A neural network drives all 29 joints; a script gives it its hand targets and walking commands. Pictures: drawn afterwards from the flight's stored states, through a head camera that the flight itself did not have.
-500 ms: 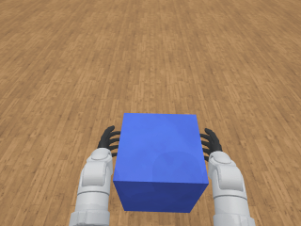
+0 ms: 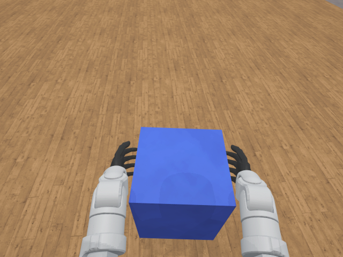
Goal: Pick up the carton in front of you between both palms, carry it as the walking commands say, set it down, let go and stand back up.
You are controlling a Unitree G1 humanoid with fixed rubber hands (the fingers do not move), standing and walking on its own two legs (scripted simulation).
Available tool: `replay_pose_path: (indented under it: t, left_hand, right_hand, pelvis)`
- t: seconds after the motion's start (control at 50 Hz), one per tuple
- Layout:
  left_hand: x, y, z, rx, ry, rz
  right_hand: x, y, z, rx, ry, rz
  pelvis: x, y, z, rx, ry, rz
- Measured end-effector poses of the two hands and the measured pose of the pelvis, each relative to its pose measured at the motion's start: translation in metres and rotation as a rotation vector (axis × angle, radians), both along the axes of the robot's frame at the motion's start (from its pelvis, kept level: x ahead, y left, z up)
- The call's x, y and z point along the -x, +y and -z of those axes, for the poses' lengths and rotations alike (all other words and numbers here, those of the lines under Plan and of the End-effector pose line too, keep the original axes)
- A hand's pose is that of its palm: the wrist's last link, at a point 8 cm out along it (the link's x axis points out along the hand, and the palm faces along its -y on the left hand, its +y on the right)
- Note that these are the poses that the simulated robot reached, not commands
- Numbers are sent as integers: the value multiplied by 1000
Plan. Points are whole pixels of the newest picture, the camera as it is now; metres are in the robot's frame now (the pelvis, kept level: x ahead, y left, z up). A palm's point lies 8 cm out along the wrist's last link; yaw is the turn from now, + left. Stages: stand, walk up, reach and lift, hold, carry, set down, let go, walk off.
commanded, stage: hold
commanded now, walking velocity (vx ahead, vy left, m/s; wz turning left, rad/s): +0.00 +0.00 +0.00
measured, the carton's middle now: (178, 186) +0.30 +0.00 -0.04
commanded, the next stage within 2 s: set down in 0.20 s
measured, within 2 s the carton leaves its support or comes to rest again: neither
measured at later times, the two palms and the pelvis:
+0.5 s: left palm (116, 161) +0.33 +0.17 +0.02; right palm (231, 166) +0.33 -0.13 +0.03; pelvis +0.00 +0.03 -0.01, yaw -2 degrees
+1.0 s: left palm (125, 186) +0.37 +0.18 -0.19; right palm (210, 185) +0.38 -0.12 -0.18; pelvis -0.03 +0.00 -0.11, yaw -2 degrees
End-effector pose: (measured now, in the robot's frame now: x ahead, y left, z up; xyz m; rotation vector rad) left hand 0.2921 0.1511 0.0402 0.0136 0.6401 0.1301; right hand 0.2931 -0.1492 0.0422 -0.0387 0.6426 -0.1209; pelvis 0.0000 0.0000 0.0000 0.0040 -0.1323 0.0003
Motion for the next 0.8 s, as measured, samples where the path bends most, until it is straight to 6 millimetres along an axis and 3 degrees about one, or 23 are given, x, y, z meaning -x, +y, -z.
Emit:
replay_pose_path:
  t: [0.28, 0.48, 0.6, 0.8]
  left_hand:
    - [-10, 9, -3, 21, -4, 34]
    - [-37, 16, 12, 82, 9, -16]
    - [-49, 23, 53, 59, 35, -27]
    - [-54, 29, 167, 21, 23, -38]
  right_hand:
    - [3, 9, -5, 10, -3, 37]
    - [-28, 16, 9, -15, 10, 42]
    - [-50, 23, 47, 12, 39, 0]
    - [-66, 29, 161, 10, 28, -29]
  pelvis:
    - [0, 21, 0, 0, -9, 35]
    - [-2, 26, 6, -5, 28, 37]
    - [4, 21, 15, -1, 141, 25]
    - [20, 9, 53, 18, 457, 4]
